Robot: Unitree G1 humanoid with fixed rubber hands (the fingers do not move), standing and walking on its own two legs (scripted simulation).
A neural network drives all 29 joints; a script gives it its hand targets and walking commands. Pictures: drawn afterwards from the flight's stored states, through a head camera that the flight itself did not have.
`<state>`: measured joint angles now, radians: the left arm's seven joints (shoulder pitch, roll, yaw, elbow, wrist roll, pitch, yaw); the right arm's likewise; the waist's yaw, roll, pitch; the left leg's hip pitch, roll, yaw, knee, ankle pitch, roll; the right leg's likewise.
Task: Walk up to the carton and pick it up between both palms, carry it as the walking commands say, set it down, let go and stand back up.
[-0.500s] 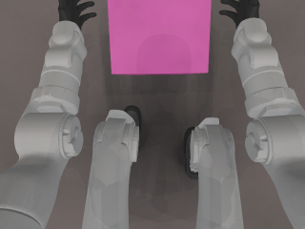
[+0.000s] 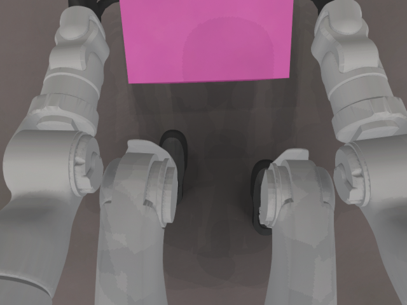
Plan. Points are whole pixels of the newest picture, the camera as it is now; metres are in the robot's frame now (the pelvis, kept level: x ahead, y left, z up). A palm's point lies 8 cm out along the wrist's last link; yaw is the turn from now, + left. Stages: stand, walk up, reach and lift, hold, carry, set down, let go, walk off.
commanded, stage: reach and lift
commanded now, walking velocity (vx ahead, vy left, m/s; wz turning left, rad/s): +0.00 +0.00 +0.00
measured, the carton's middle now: (208, 18) +0.52 +0.06 -0.23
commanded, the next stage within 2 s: none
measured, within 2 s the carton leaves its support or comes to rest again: leaves its support in 1.28 s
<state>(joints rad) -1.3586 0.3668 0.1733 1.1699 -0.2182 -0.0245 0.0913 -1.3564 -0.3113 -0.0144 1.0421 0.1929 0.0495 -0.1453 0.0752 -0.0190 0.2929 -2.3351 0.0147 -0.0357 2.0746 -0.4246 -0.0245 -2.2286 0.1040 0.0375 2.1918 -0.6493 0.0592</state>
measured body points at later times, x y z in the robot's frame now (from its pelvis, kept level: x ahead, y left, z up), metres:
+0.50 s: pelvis +0.00 +0.00 +0.01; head +0.37 +0.03 +0.26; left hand +0.52 +0.22 -0.18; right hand +0.55 -0.08 -0.18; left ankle +0.15 +0.13 -0.34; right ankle +0.09 -0.12 -0.34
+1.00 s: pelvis +0.00 +0.00 -0.01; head +0.36 +0.01 +0.26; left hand +0.53 +0.21 -0.18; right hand +0.55 -0.08 -0.18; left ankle +0.15 +0.13 -0.34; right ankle +0.09 -0.12 -0.34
